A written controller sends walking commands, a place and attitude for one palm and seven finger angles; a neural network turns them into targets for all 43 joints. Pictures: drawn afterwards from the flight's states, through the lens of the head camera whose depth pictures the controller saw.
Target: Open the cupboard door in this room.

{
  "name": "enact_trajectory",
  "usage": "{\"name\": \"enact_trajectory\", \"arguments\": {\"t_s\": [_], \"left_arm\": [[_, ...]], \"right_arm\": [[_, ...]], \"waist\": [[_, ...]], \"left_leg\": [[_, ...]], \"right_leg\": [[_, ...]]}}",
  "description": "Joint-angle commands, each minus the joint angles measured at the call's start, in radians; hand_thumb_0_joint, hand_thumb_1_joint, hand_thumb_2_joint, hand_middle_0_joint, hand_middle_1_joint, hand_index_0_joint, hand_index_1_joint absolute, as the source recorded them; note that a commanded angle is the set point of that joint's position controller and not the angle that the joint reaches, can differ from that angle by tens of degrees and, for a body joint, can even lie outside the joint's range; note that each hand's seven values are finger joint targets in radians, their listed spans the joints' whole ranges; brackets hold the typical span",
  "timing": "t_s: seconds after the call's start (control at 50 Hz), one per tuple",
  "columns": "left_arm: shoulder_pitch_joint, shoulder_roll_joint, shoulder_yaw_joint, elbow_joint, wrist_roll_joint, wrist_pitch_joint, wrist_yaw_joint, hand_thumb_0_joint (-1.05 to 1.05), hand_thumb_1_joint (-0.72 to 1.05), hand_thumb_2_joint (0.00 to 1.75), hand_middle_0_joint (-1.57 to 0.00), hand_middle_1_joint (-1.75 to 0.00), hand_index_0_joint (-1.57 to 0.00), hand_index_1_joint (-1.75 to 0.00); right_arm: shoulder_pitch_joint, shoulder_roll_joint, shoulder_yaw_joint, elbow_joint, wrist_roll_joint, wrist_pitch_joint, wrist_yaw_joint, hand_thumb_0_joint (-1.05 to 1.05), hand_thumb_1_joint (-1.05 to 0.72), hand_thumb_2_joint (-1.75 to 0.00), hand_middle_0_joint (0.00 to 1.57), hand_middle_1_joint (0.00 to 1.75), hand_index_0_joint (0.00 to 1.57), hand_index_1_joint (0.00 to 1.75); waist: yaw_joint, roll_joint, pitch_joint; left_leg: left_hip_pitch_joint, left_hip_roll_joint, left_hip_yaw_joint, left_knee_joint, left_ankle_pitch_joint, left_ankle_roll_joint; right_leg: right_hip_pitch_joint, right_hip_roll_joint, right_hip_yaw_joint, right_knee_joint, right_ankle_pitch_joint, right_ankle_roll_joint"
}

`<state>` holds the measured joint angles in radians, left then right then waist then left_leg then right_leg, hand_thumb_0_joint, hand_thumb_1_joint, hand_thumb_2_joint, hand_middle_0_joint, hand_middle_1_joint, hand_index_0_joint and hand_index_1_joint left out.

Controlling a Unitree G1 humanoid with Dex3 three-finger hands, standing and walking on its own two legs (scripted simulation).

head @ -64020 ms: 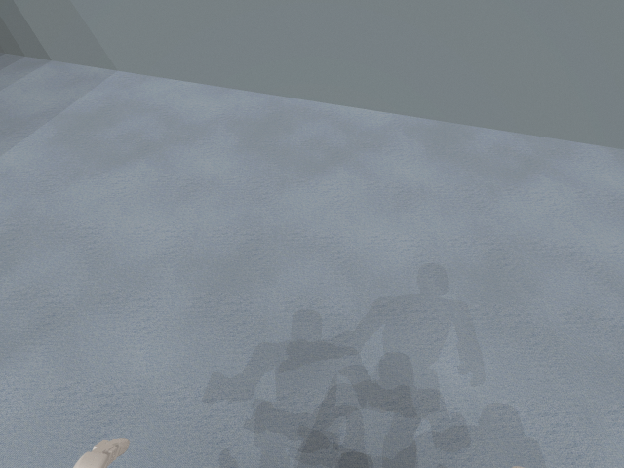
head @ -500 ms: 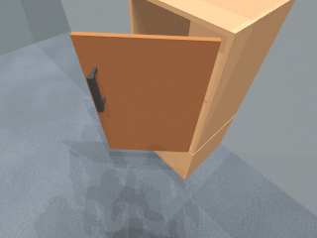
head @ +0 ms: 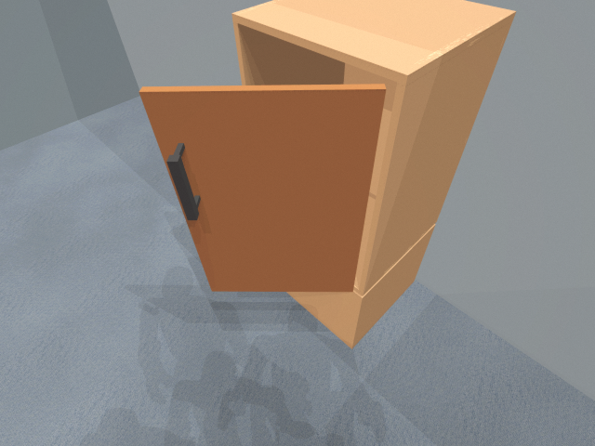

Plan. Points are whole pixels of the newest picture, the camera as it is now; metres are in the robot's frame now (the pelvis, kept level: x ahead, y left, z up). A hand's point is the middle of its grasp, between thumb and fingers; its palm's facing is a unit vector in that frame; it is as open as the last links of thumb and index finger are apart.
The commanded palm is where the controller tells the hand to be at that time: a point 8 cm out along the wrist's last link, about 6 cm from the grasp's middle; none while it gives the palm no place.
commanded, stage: come to a stop and stand still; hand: left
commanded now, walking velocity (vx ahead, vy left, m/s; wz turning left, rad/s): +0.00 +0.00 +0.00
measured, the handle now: (186, 182) +0.55 +0.24 +0.04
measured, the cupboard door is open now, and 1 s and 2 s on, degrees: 44 44 44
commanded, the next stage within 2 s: look again from close up in 0.12 s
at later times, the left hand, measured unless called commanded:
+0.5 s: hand out of the picture +0.04 +0.19 -0.17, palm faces +0.01 -0.98 -0.20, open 7.4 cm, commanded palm none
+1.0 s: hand (156, 371) +0.22 +0.21 -0.02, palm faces +0.28 -0.95 -0.13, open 7.6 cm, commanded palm +0.14 +0.26 -0.05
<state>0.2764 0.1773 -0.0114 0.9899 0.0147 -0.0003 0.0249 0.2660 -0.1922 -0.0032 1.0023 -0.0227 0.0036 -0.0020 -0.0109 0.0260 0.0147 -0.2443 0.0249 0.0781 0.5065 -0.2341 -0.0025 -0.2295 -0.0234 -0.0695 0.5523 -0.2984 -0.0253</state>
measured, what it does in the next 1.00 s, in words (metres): stands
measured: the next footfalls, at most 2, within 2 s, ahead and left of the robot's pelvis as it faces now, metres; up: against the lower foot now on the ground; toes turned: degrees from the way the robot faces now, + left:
none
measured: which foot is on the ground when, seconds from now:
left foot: down 0.00-1.00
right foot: down 0.00-1.00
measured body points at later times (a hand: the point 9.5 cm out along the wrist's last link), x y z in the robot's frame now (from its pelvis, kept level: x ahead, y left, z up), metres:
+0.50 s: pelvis +0.03 +0.01 +0.01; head +0.04 +0.01 +0.46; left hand +0.04 +0.24 -0.15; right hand +0.04 -0.22 -0.15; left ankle +0.02 +0.12 -0.73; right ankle +0.00 -0.10 -0.73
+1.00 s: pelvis +0.03 +0.01 +0.00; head +0.04 -0.01 +0.45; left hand +0.20 +0.26 -0.01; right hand +0.15 -0.24 -0.12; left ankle +0.03 +0.12 -0.73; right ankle +0.00 -0.10 -0.73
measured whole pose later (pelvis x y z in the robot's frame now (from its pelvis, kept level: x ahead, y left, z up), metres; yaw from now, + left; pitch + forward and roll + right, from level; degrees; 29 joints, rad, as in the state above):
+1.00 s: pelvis +0.03 +0.01 +0.00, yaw +2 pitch +2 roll +1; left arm 0.36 0.16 0.10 0.23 -0.16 -0.17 0.04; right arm 0.25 -0.24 -0.02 0.82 0.03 -0.22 -0.07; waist -0.01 0.03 -0.03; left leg -0.30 0.00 0.05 0.56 -0.29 0.01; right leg -0.26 -0.05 -0.10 0.58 -0.35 0.00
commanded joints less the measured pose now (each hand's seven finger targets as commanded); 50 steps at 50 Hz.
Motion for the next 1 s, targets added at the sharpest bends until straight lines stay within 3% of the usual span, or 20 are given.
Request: {"name": "enact_trajectory", "arguments": {"t_s": [0.0, 0.1, 0.32, 0.6, 0.78, 0.8, 0.82, 0.84, 0.86, 0.88, 0.9, 0.92, 0.94, 0.96, 0.98], "left_arm": [[0.004, 0.152, 0.031, -0.048, -0.001, -0.018, 0.006, 0.0, 0.9, 0.9, -0.2, -0.3, -0.2, -0.3], [0.018, 0.144, 0.026, -0.024, -0.004, -0.024, 0.004, 0.0, 0.9, 0.9, -0.2, -0.3, -0.2, -0.3], [0.03, 0.134, 0.022, 0.044, -0.004, -0.031, 0.005, 0.0, 0.9, 0.9, -0.2, -0.3, -0.2, -0.3], [0.016, 0.14, 0.026, 0.07, 0.001, -0.033, 0.008, 0.0, 0.9, 0.9, -0.2, -0.3, -0.2, -0.3], [0.007, 0.156, 0.029, 0.07, 0.002, -0.033, 0.006, 0.0, 0.9, 0.9, -0.2, -0.3, -0.2, -0.3], [0.095, 0.107, 0.02, 0.098, 0.007, -0.039, 0.051, 0.0, 0.9, 0.9, -0.2, -0.3, -0.2, -0.3], [-0.674, 0.389, 0.231, -1.413, -0.182, -0.254, 0.042, 0.0, 0.88, 0.89, -0.2, -0.32, -0.2, -0.32], [-0.143, 0.271, 0.174, -1.123, -0.11, -0.209, 0.053, 0.0, 0.85, 0.88, -0.2, -0.33, -0.2, -0.33], [-0.111, 0.225, 0.146, -1.036, -0.134, -0.168, 0.093, 0.0, 0.83, 0.87, -0.21, -0.34, -0.21, -0.34], [0.159, -0.009, 0.043, -0.86, -0.163, -0.092, 0.081, 0.0, 0.81, 0.86, -0.21, -0.36, -0.21, -0.36], [-0.051, 0.042, 0.086, -1.029, -0.191, -0.131, 0.061, 0.0, 0.78, 0.85, -0.21, -0.37, -0.21, -0.37], [-0.037, 0.086, 0.141, -0.981, -0.187, -0.181, 0.037, 0.0, 0.76, 0.84, -0.21, -0.39, -0.21, -0.39], [0.021, 0.071, 0.162, -0.875, -0.188, -0.237, 0.009, 0.0, 0.74, 0.83, -0.21, -0.4, -0.21, -0.4], [0.159, 0.058, 0.201, -0.756, -0.196, -0.29, -0.027, 0.0, 0.71, 0.82, -0.21, -0.42, -0.21, -0.42], [0.234, 0.005, 0.181, -0.689, -0.212, -0.353, -0.08, 0.0, 0.69, 0.81, -0.22, -0.43, -0.22, -0.43]], "right_arm": [[0.038, -0.085, -0.009, -0.032, -0.002, -0.018, -0.006, 0.0, -0.9, -0.9, 0.2, 0.3, 0.2, 0.3], [0.047, -0.089, -0.003, -0.002, 0.002, -0.032, -0.01, 0.0, -0.9, -0.9, 0.2, 0.3, 0.2, 0.3], [0.053, -0.094, -0.002, 0.062, 0.01, -0.046, -0.022, 0.0, -0.9, -0.9, 0.2, 0.3, 0.2, 0.3], [-0.003, -0.113, -0.008, 0.075, 0.01, -0.048, -0.029, 0.0, -0.9, -0.9, 0.2, 0.3, 0.2, 0.3], [-0.042, -0.126, -0.008, 0.073, 0.009, -0.044, -0.029, 0.0, -0.9, -0.9, 0.2, 0.3, 0.2, 0.3], [-0.079, -0.12, -0.012, 0.008, 0.021, -0.039, -0.02, 0.0, -0.9, -0.9, 0.2, 0.3, 0.2, 0.3], [-0.044, -0.248, -0.043, -0.319, 0.072, -0.175, -0.056, 0.0, -0.9, -0.9, 0.2, 0.3, 0.2, 0.3], [-0.113, -0.163, -0.009, -0.287, 0.054, -0.265, -0.088, 0.0, -0.9, -0.9, 0.2, 0.3, 0.2, 0.3], [-0.095, -0.171, -0.019, -0.23, 0.066, -0.281, -0.096, 0.0, -0.9, -0.9, 0.2, 0.3, 0.2, 0.3], [-0.061, -0.134, -0.029, -0.221, 0.077, -0.272, -0.088, 0.0, -0.9, -0.9, 0.2, 0.3, 0.2, 0.3], [-0.09, -0.179, -0.041, -0.307, 0.073, -0.276, -0.078, 0.0, -0.9, -0.9, 0.2, 0.3, 0.2, 0.3], [-0.084, -0.193, -0.065, -0.322, 0.059, -0.281, -0.082, 0.0, -0.9, -0.9, 0.2, 0.3, 0.2, 0.3], [-0.09, -0.192, -0.071, -0.335, 0.044, -0.281, -0.083, 0.0, -0.9, -0.9, 0.2, 0.3, 0.2, 0.3], [-0.098, -0.185, -0.078, -0.358, 0.043, -0.277, -0.075, 0.0, -0.9, -0.9, 0.2, 0.3, 0.2, 0.3], [-0.11, -0.177, -0.074, -0.379, 0.036, -0.277, -0.063, 0.0, -0.9, -0.9, 0.2, 0.3, 0.2, 0.3]], "waist": [[0.0, -0.048, 0.077], [0.011, -0.024, 0.025], [0.018, -0.017, 0.001], [0.017, -0.041, -0.01], [0.02, -0.039, -0.003], [0.032, -0.016, 0.069], [-0.067, 0.142, -0.423], [0.039, 0.286, -0.384], [0.011, 0.24, -0.331], [-0.016, 0.116, -0.208], [-0.035, 0.04, -0.081], [-0.048, -0.078, -0.069], [-0.041, -0.194, 0.004], [-0.001, -0.241, 0.025], [0.022, -0.298, 0.01]], "left_leg": [[-0.028, 0.047, -0.084, -0.11, -0.095, 0.023], [-0.019, 0.065, -0.095, -0.13, -0.033, 0.025], [0.024, 0.087, -0.097, -0.128, 0.123, 0.03], [0.093, 0.096, -0.096, -0.128, 0.25, 0.035], [0.1, 0.093, -0.095, -0.132, 0.245, 0.032], [0.016, 0.097, -0.049, 0.067, 0.249, 0.002], [0.274, -0.026, -0.073, -0.058, 0.399, 0.024], [0.388, 0.019, -0.055, -0.073, 0.582, 0.041], [0.276, 0.021, -0.062, -0.044, 0.496, 0.013], [0.218, 0.031, -0.072, -0.047, 0.445, 0.023], [0.109, 0.018, -0.097, -0.023, 0.352, 0.018], [0.054, 0.006, -0.089, 0.018, 0.26, 0.02], [-0.051, -0.006, -0.091, 0.056, 0.179, 0.017], [-0.13, -0.016, -0.084, 0.091, 0.132, 0.011], [-0.209, -0.024, -0.08, 0.137, 0.099, 0.005]], "right_leg": [[-0.113, -0.09, 0.151, -0.221, -0.21, -0.032], [-0.042, -0.086, 0.136, -0.198, -0.096, -0.028], [0.034, -0.089, 0.108, -0.168, 0.132, -0.021], [0.051, -0.095, 0.094, -0.159, 0.269, -0.008], [0.062, -0.103, 0.098, -0.177, 0.299, -0.008], [0.016, -0.153, 0.159, -0.185, 0.545, 0.026], [0.11, -0.042, 0.053, -0.073, 0.551, -0.019], [0.056, 0.005, 0.036, -0.024, 0.36, -0.027], [0.024, 0.002, -0.008, -0.041, 0.204, -0.014], [-0.044, 0.008, -0.02, -0.056, 0.199, 0.001], [-0.082, 0.003, -0.032, -0.054, 0.224, 0.008], [-0.143, 0.01, -0.04, -0.046, 0.194, 0.016], [-0.222, 0.017, -0.05, -0.022, 0.152, 0.022], [-0.254, 0.02, -0.052, 0.013, 0.122, 0.019], [-0.3, 0.024, -0.051, 0.073, 0.112, 0.021]]}}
